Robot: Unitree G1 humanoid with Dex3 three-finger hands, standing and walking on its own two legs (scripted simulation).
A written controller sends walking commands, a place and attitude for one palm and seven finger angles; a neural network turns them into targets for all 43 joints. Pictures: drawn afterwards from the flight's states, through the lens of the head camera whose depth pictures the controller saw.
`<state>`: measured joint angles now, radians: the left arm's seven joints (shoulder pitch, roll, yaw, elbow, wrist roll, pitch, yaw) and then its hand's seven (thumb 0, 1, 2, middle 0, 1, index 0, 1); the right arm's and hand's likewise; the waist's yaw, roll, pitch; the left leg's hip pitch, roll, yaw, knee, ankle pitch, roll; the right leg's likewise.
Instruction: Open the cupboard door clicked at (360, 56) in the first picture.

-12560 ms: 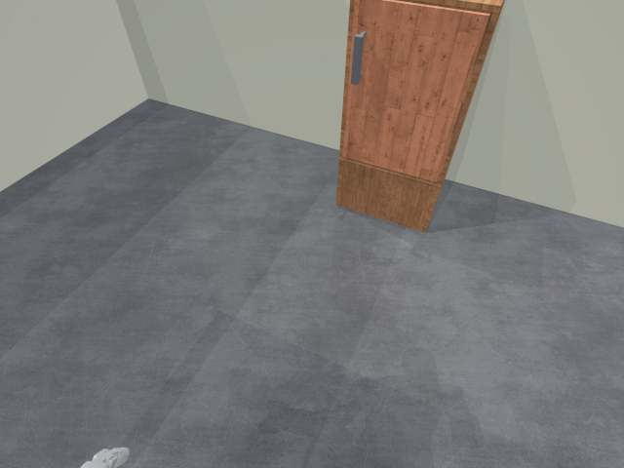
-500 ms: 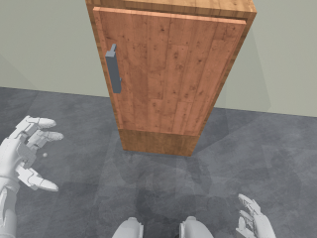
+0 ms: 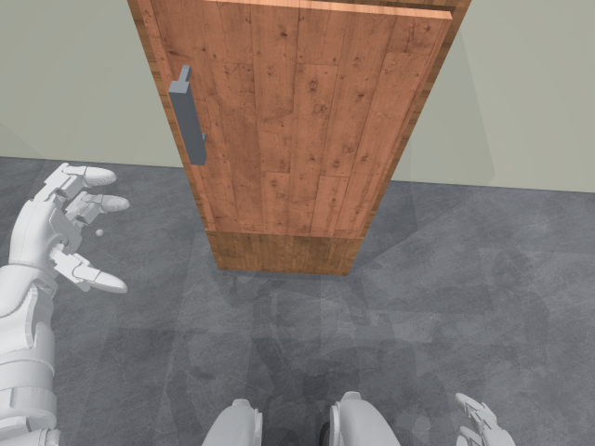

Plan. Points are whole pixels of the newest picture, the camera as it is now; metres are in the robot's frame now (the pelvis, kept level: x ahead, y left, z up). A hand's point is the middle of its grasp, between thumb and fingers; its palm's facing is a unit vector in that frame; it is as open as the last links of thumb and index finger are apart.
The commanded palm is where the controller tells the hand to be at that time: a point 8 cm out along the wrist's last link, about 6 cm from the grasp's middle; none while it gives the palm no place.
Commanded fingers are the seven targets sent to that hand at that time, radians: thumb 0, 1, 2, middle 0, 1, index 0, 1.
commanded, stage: move the hooked fingers beside the handle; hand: left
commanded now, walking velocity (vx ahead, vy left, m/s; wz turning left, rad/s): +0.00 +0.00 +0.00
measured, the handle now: (192, 117) +0.59 +0.18 +0.04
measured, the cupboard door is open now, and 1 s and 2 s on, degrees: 0 0 0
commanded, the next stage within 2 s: slide the fingers in behind the handle in 1.88 s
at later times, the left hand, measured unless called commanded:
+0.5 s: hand (122, 190) +0.43 +0.25 +0.05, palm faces -0.05 -1.00 -0.02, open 14.0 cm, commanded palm +0.42 +0.29 +0.05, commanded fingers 0.00 -0.50 0.30 -0.30 -1.20 -0.30 -1.20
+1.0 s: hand (151, 143) +0.52 +0.23 +0.05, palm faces -0.05 -1.00 -0.02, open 14.0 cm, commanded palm +0.51 +0.27 +0.04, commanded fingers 0.00 -0.50 0.30 -0.30 -1.20 -0.30 -1.20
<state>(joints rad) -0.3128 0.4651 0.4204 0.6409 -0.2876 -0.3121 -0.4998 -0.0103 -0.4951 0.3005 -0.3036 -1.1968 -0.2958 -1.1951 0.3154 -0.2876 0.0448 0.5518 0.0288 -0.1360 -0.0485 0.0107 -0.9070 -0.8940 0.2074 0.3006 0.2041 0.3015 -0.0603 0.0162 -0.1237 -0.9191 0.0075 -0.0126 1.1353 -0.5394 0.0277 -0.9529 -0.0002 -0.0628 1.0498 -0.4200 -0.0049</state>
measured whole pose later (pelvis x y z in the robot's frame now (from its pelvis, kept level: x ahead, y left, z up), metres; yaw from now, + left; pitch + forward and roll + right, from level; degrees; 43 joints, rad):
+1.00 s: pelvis -0.01 +0.01 -0.02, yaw -2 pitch +26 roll -4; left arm -0.96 0.69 0.48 1.20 -0.09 -0.36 -0.42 -0.01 -0.50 0.30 -0.30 -1.20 -0.30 -1.20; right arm 0.37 -0.29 0.08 0.60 -0.01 0.04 -0.02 0.01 -0.91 -0.89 0.21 0.30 0.20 0.30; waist -0.21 0.02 -0.10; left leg -1.14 0.03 -0.02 1.23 -0.55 0.04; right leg -1.16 0.02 -0.07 1.11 -0.41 0.00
